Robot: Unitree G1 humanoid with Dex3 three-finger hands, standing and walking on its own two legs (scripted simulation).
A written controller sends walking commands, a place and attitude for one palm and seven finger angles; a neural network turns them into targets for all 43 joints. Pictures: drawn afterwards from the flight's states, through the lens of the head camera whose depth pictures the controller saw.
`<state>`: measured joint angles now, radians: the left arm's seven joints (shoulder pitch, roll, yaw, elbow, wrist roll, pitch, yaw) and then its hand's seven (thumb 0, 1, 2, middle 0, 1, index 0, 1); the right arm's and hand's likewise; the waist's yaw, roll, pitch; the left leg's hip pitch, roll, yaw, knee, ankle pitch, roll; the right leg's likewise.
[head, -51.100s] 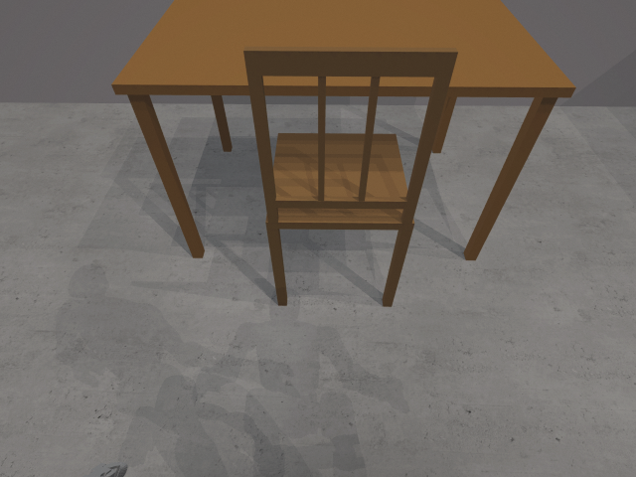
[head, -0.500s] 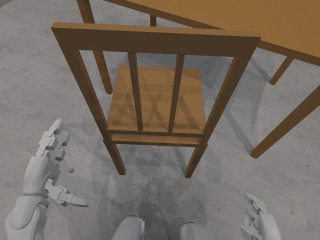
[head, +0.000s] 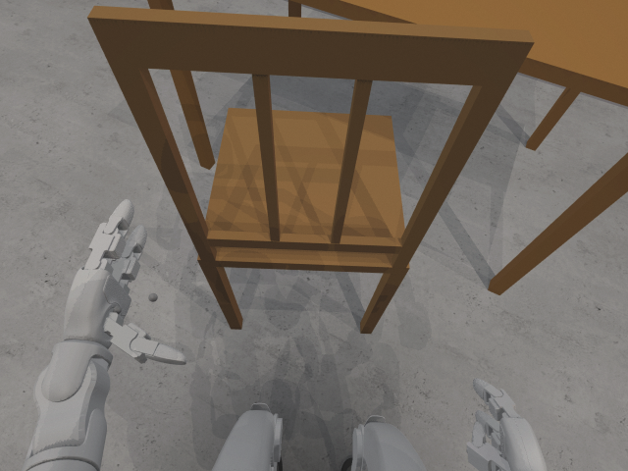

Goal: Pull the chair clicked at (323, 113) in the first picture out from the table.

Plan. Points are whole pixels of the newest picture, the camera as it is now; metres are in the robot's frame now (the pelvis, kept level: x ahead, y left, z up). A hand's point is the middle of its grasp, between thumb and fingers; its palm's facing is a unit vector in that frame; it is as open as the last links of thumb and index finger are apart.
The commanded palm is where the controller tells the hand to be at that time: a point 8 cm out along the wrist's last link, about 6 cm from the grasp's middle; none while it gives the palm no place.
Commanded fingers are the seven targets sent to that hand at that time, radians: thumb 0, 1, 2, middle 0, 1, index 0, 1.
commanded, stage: aim the fingers beside a spindle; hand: left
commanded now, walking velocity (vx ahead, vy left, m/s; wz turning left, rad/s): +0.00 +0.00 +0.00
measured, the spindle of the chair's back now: (270, 175) +0.49 +0.09 +0.04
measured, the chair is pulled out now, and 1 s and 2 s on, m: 0.20 0.20 0.20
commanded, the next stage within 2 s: push the fingers through the gap in 1.04 s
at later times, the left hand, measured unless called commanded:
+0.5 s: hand (167, 275) +0.35 +0.21 +0.01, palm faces +0.02 -1.00 -0.04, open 16.9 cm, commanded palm +0.32 +0.25 +0.01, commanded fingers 0.00 -0.50 0.30 -0.06 -0.08 -0.06 -0.08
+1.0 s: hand (173, 281) +0.34 +0.20 +0.01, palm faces +0.00 -1.00 -0.04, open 16.9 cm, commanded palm +0.32 +0.25 +0.01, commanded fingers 0.00 -0.50 0.30 -0.06 -0.08 -0.06 -0.08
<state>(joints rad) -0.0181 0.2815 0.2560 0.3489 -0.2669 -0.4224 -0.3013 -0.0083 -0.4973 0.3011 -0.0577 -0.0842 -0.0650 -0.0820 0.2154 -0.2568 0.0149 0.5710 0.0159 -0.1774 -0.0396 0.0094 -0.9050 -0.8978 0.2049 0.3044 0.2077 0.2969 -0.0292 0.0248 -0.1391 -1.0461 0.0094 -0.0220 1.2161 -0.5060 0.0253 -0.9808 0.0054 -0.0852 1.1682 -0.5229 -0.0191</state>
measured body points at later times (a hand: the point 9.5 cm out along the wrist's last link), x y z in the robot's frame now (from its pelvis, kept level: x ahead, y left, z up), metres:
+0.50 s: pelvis +0.00 +0.00 -0.01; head +0.12 +0.02 +0.42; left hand +0.34 +0.26 +0.01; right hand +0.15 -0.25 -0.11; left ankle +0.04 +0.10 -0.64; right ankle +0.02 -0.11 -0.64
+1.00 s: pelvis +0.00 +0.00 -0.01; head +0.12 +0.01 +0.42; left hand +0.33 +0.25 +0.01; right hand +0.16 -0.25 -0.11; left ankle +0.04 +0.10 -0.64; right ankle +0.02 -0.11 -0.64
